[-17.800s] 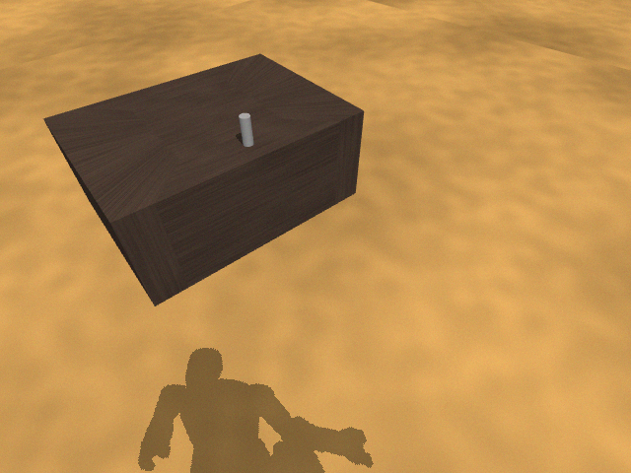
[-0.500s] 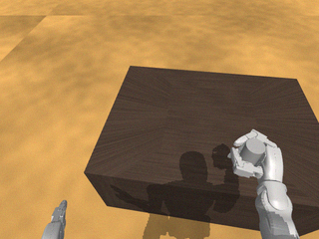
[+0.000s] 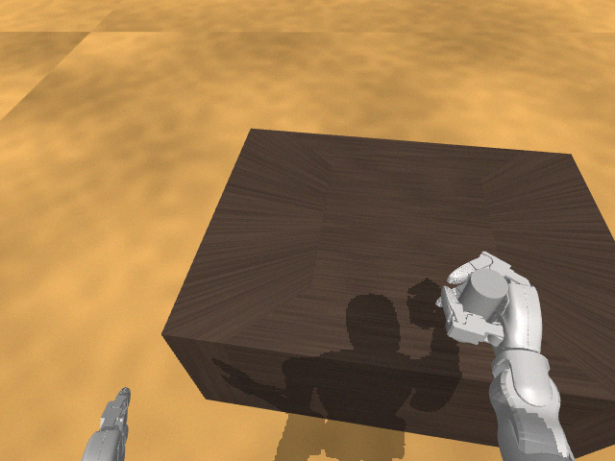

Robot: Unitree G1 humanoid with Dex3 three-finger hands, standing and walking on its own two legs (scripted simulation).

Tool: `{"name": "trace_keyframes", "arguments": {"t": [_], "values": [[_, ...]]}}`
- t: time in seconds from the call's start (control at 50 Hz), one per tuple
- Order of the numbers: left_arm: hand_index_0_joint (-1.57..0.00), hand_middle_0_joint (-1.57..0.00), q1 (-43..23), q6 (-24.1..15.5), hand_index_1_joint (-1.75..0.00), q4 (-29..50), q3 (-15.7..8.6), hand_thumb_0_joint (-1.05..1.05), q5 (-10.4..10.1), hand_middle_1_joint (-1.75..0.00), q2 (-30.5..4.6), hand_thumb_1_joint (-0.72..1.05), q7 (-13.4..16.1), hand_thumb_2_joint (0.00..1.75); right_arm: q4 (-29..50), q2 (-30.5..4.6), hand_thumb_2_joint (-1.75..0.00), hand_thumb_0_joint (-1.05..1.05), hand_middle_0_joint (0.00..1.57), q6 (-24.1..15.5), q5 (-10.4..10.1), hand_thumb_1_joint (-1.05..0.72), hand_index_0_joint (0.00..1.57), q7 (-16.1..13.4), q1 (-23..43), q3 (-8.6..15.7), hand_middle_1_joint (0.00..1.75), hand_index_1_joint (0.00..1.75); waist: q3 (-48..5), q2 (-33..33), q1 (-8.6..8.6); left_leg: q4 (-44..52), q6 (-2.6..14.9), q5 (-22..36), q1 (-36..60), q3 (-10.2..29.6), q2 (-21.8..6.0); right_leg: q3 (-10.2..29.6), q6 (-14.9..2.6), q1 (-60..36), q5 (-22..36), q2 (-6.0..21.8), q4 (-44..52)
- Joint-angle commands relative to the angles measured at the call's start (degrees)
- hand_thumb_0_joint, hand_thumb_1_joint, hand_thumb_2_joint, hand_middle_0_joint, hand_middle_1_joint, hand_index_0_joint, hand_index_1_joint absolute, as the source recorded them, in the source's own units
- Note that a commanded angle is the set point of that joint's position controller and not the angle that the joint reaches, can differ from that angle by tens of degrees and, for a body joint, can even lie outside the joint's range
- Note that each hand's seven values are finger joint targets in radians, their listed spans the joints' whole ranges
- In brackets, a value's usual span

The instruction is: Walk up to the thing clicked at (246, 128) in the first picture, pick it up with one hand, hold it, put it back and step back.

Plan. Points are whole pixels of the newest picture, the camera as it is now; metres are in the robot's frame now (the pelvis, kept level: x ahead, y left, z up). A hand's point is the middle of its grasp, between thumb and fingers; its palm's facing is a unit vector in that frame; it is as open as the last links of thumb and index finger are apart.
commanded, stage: hold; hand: right
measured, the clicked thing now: (473, 307) +0.33 -0.19 +0.04
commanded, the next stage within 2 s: crouch in 0.66 s
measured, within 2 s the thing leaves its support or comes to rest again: neither
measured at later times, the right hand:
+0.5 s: hand (461, 304) +0.33 -0.17 +0.05, palm faces +0.16 +0.99 -0.01, open 5.2 cm
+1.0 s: hand (460, 308) +0.34 -0.17 +0.03, palm faces +0.17 +0.99 +0.00, open 5.2 cm
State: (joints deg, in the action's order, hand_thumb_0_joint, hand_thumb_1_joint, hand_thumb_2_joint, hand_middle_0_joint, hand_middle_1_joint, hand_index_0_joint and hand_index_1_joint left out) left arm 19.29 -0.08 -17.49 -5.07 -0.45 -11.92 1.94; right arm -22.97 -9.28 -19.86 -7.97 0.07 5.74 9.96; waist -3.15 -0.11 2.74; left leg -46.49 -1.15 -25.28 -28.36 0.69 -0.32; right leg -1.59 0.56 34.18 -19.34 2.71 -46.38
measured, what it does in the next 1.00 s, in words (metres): stands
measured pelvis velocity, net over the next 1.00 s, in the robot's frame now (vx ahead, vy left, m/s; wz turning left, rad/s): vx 0.00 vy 0.00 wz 0.00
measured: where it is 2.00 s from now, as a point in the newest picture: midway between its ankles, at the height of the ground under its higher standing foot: outside the picture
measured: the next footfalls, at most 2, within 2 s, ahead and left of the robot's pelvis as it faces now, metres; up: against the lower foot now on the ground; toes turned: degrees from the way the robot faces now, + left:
none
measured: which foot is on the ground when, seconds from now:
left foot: down 0.00-1.00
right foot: down 0.00-1.00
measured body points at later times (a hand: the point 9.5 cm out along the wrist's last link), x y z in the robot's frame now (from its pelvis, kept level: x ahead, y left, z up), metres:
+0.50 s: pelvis +0.00 +0.00 +0.00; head +0.04 +0.00 +0.45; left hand +0.15 +0.27 -0.05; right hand +0.32 -0.22 +0.05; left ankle -0.02 +0.13 -0.70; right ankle +0.04 -0.13 -0.70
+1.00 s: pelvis +0.00 +0.00 +0.00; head +0.05 -0.01 +0.44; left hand +0.16 +0.26 -0.05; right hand +0.32 -0.23 +0.03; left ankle -0.02 +0.13 -0.70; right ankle +0.04 -0.13 -0.70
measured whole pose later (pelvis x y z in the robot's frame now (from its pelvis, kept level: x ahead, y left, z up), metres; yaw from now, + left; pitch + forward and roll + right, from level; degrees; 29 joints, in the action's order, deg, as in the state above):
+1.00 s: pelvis +0.00 +0.00 +0.00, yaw +0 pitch +8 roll +0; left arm 19.0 -0.7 -16.5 -4.2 0.1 -11.4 1.7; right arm -28.4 -9.4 -22.0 -7.8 0.5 7.9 11.8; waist -3.3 -0.4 3.3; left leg -48.4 -1.1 -25.9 -31.0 0.6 -0.3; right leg -1.4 0.6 36.7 -19.7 2.7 -48.0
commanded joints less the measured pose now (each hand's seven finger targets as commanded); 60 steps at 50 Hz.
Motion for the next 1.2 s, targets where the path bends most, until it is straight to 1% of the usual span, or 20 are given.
{"name": "trace_keyframes", "arguments": {"t": [0.0, 0.14, 0.18, 0.26, 0.32, 0.36, 0.4, 0.44, 0.46, 0.52, 0.54, 0.68, 0.72, 0.78, 0.82, 0.88, 0.92, 0.98, 1.08, 1.18], "values": [[-0.05, -0.05, -3.6, -3.2, -0.06, 12.1, -5.8, 0.0, 0.1, -0.06, -10.0, -0.55, 1.1, 0.05, 11.9, -7.7, -1.34, 0.0, 1.44, -4.6, -0.5, -0.76, 1.44, -0.3, 14.8, 3.2, 1.45, 1.45, -14.7, -1.4, -0.04, 7.2, 0.31, 15.8, 0.3, -1.4, 1.0, 0.3, -1.14, -14.1, 10.4, -1.2, 5.3], [-0.05, -0.05, -2.7, -3.6, -0.06, 11.6, -2.4, 0.0, 0.3, -0.06, -6.5, -0.55, 0.4, 0.05, 13.1, -5.5, -1.33, 0.0, 1.42, -5.5, -0.2, -0.74, 1.43, -0.1, 14.8, 1.0, 1.44, 1.44, -14.8, 0.5, -0.38, 6.2, 0.67, 16.3, -0.2, -1.6, 1.1, 0.3, -0.93, -14.3, 11.7, -1.1, 5.2], [-0.05, -0.05, -1.8, -3.3, -0.06, 11.9, -5.1, 0.0, 0.3, -0.06, -9.1, -0.55, 0.8, 0.05, 13.7, -7.6, -1.34, 0.0, 1.43, -5.7, -0.3, -0.74, 1.43, -0.3, 14.6, 3.2, 1.44, 1.44, -17.8, 0.1, -0.19, 6.0, 0.43, 18.3, 0.4, -1.5, 1.1, 0.4, -1.08, -15.7, 13.4, -1.0, 4.6], [-0.05, -0.05, -1.8, -3.1, -0.06, 9.6, -3.2, 0.0, 0.3, -0.06, -7.1, -0.55, 0.7, 0.05, 14.9, -7.0, -1.34, 0.0, 1.44, -5.6, -0.2, -0.78, 1.44, -0.4, 16.1, 1.8, 1.44, 1.44, -14.3, 1.2, -0.73, 6.7, 0.59, 15.0, -0.3, -1.2, 1.0, 0.2, -0.95, -13.7, 9.9, -1.2, 5.3], [-0.05, -0.05, -2.2, -3.3, -0.06, 11.8, -6.2, 0.0, 0.3, -0.06, -10.5, -0.55, 1.2, 0.05, 14.0, -6.2, -1.35, 0.0, 1.45, -4.8, -0.5, -0.77, 1.45, -0.3, 14.1, 1.5, 1.46, 1.46, -16.7, -1.6, 0.35, 6.9, 0.27, 17.0, 1.0, -1.6, 1.2, 0.4, -1.15, -15.2, 11.5, -1.1, 5.3], [-0.05, -0.05, -1.3, -3.1, -0.06, 9.3, -3.4, 0.0, 0.2, -0.06, -7.4, -0.54, 0.8, 0.05, 12.3, -5.9, -1.34, 0.0, 1.44, -4.2, -0.3, -0.77, 1.45, -0.2, 14.1, 1.3, 1.45, 1.45, -12.8, 0.6, 0.09, 7.1, 0.38, 16.2, -0.6, -1.4, 1.0, 0.1, -1.07, -14.2, 10.8, -1.2, 5.5], [-0.05, -0.05, -3.6, -3.3, -0.06, 10.4, -5.0, 0.0, 0.2, -0.06, -8.9, -0.55, 1.1, 0.05, 12.3, -7.1, -1.33, 0.0, 1.43, -4.4, -0.6, -0.73, 1.43, -0.3, 16.0, 2.9, 1.44, 1.44, -14.1, -1.3, 0.27, 7.1, 0.36, 14.9, -0.3, -1.5, 1.0, 0.5, -1.24, -13.1, 9.4, -1.0, 5.6], [-0.05, -0.05, -1.7, -2.9, -0.06, 10.3, -1.6, 0.0, 0.1, -0.06, -5.7, -0.55, 0.5, 0.05, 12.9, -5.8, -1.35, 0.0, 1.45, -4.5, -0.6, -0.75, 1.45, 0.1, 14.4, 1.4, 1.46, 1.46, -14.4, -1.4, -0.55, 7.9, 0.09, 15.1, 0.6, -0.7, 0.6, 0.1, -1.34, -13.2, 9.4, -1.3, 5.1], [-0.05, -0.05, -2.8, -3.4, -0.05, 13.1, -4.1, 0.0, 0.0, -0.06, -8.5, -0.54, 1.0, 0.04, 10.7, -5.9, -1.35, 0.0, 1.45, -4.2, -0.5, -0.75, 1.45, 0.2, 13.7, 1.8, 1.46, 1.46, -14.5, -3.2, 0.86, 7.8, 0.05, 15.5, -0.1, -0.8, 0.8, 0.2, -1.34, -13.8, 9.8, -1.1, 5.2], [-0.05, -0.05, -2.1, -3.3, -0.05, 11.6, -4.6, 0.0, 0.2, -0.06, -9.2, -0.54, 0.9, 0.04, 11.5, -8.5, -1.32, 0.0, 1.43, -4.7, -0.7, -0.75, 1.43, 0.2, 15.1, 4.3, 1.43, 1.43, -13.7, -0.3, 0.11, 7.5, 0.52, 13.4, -1.1, -1.2, 0.9, 0.2, -1.03, -13.6, 8.3, -1.2, 5.9], [-0.05, -0.05, -1.9, -3.4, -0.05, 11.0, -5.1, 0.0, 0.3, -0.05, -9.2, -0.54, 0.8, 0.05, 14.0, -7.5, -1.33, 0.0, 1.44, -5.0, -0.7, -0.74, 1.44, 0.2, 15.5, 2.8, 1.44, 1.44, -14.4, 0.2, -0.27, 7.6, 0.57, 13.0, 0.0, -1.1, 0.8, 0.1, -0.95, -13.7, 7.9, -1.3, 6.1], [-0.05, -0.05, -1.3, -3.6, -0.06, 9.4, -3.0, 0.0, 0.3, -0.06, -6.6, -0.55, 0.9, 0.06, 17.1, -6.1, -1.32, 0.0, 1.43, -5.9, -0.6, -0.74, 1.43, -0.2, 16.6, 1.1, 1.43, 1.43, -15.9, 0.6, -0.16, 7.3, 0.3, 15.6, 0.6, -0.8, 0.8, 0.0, -1.1, -14.7, 9.9, -1.3, 5.0], [-0.05, -0.05, -2.8, -3.5, -0.06, 11.1, -3.9, 0.0, 0.2, -0.06, -8.1, -0.55, 1.1, 0.05, 14.3, -8.1, -1.32, 0.0, 1.44, -5.3, -0.5, -0.75, 1.44, -0.4, 15.0, 3.5, 1.44, 1.44, -14.6, -0.2, -0.47, 7.7, 0.17, 15.5, 0.5, -0.7, 0.8, 0.0, -1.17, -13.5, 9.7, -1.4, 5.1], [-0.05, -0.04, -1.9, -3.4, -0.06, 9.6, -2.0, 0.0, 0.2, -0.06, -6.3, -0.55, 0.8, 0.06, 13.0, -5.6, -1.33, 0.0, 1.43, -5.0, -0.5, -0.72, 1.43, -0.1, 14.4, 1.0, 1.44, 1.44, -14.7, 0.2, -0.1, 7.0, 0.34, 16.0, -0.4, -0.9, 1.0, 0.2, -1.18, -13.9, 10.4, -1.2, 5.2], [-0.05, -0.05, -1.6, -3.3, -0.06, 9.2, -5.2, 0.0, 0.2, -0.06, -9.3, -0.54, 1.1, 0.05, 9.4, -7.1, -1.35, 0.0, 1.45, -4.7, -0.6, -0.7, 1.45, -0.1, 12.8, 3.2, 1.47, 1.47, -13.6, -0.3, 0.6, 6.5, 0.42, 15.8, -1.7, -1.3, 1.1, 0.3, -1.23, -13.2, 10.4, -1.0, 5.2], [-0.05, -0.05, -0.7, -3.2, -0.05, 7.9, -1.5, 0.0, 0.5, -0.06, -5.2, -0.54, 0.4, 0.05, 9.5, -6.0, -1.35, 0.0, 1.45, -5.8, -0.6, -0.7, 1.45, 0.3, 17.1, 2.5, 1.47, 1.47, -13.1, 0.3, 0.67, 6.0, 0.54, 13.9, -2.9, -1.2, 0.9, 0.4, -1.26, -11.4, 8.5, -1.0, 4.5], [-0.05, -0.05, -2.2, -3.8, -0.05, 10.3, -6.5, 0.0, 0.7, -0.06, -10.7, -0.54, 1.2, 0.05, 6.5, -8.5, -1.34, 0.0, 1.44, -6.5, -0.5, -0.7, 1.44, 0.2, 18.1, 5.0, 1.46, 1.46, -14.4, -2.7, 1.76, 5.8, 0.25, 13.7, -3.2, -0.9, 0.9, 0.6, -1.43, -11.6, 8.0, -0.9, 3.6], [-0.05, -0.05, -1.3, -4.1, -0.06, 12.1, -4.2, 0.0, 0.9, -0.06, -8.3, -0.55, 0.7, 0.05, 3.5, -6.4, -1.35, 0.0, 1.45, -8.1, -0.2, -0.72, 1.45, 0.6, 21.5, 3.4, 1.47, 1.47, -14.0, -1.9, 2.42, 4.3, 0.54, 12.8, -6.0, -1.0, 1.1, 0.8, -1.35, -10.8, 7.3, -0.8, 2.7], [-0.05, -0.05, 0.7, -4.6, -0.05, 9.4, -3.5, 0.0, 2.1, -0.06, -6.5, -0.54, -0.1, 0.05, -2.3, -11.5, -1.34, 0.0, 1.44, -11.9, 0.6, -0.67, 1.44, 0.8, 29.7, 8.1, 1.46, 1.46, -15.3, 0.7, 2.95, 0.7, 0.55, 10.6, -11.6, 0.7, 0.5, 0.9, -1.52, -4.6, 4.9, -1.0, -2.4], [-0.06, -0.05, 2.3, -5.1, -0.06, 14.4, -4.3, 0.0, 3.1, -0.06, -8.2, -0.54, -0.6, 0.05, -8.6, -13.7, -1.33, 0.0, 1.42, -14.8, 1.7, -0.69, 1.43, 1.3, 32.7, 10.1, 1.44, 1.44, -24.4, 2.4, 3.55, -4.2, 0.53, 14.4, -13.6, -0.1, 1.6, 1.6, -1.42, -4.0, 9.3, -0.9, -7.2]]}}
